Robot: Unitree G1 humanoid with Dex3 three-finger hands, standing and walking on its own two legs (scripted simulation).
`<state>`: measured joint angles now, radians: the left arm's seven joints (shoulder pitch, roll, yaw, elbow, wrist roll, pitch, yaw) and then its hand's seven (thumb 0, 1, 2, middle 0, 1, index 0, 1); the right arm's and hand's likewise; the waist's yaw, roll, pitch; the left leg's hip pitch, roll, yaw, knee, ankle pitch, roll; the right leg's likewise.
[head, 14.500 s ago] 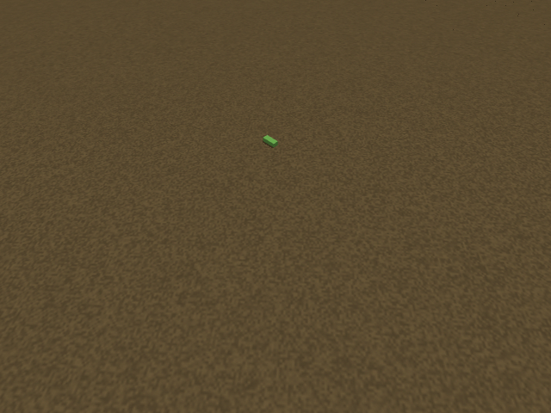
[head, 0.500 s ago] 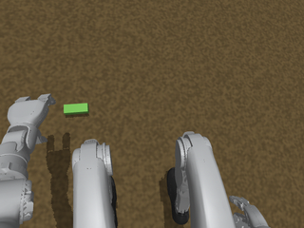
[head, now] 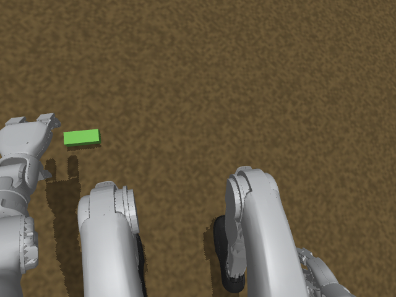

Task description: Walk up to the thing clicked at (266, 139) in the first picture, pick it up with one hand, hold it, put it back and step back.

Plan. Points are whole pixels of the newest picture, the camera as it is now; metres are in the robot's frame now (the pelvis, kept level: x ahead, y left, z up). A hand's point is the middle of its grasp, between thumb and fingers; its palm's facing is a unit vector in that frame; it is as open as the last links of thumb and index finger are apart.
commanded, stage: rise first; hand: left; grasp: from above
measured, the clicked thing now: (82, 137) +0.48 +0.27 -0.31
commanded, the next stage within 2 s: none
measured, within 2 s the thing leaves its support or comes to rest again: neither
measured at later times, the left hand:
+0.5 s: hand (45, 151) +0.41 +0.32 -0.19, palm faces -0.45 -0.08 -0.89, open 12.1 cm
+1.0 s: hand (50, 144) +0.43 +0.31 -0.20, palm faces -0.45 -0.08 -0.89, open 12.3 cm
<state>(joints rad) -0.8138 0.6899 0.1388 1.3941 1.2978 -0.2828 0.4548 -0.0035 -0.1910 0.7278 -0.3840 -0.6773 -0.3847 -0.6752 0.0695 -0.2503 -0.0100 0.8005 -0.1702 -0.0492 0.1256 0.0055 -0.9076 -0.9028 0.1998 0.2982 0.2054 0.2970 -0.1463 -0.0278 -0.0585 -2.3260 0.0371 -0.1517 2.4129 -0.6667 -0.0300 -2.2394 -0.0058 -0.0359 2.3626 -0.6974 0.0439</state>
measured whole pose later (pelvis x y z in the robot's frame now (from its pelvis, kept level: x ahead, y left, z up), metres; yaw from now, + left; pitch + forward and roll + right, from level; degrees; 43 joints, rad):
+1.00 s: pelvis +0.00 +0.00 -0.01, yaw -2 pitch +32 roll -8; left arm -0.89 0.76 0.15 1.50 1.31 -0.27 0.49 0.00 -0.22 0.76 -0.39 -0.68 -0.37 -0.70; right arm 0.08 -0.27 0.06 0.80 -0.22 -0.06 0.14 0.00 -0.91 -0.90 0.20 0.30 0.20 0.30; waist -0.21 -0.04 -0.02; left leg -2.36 0.03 -0.19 2.48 -0.69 -0.04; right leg -2.27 0.01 -0.06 2.40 -0.70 0.05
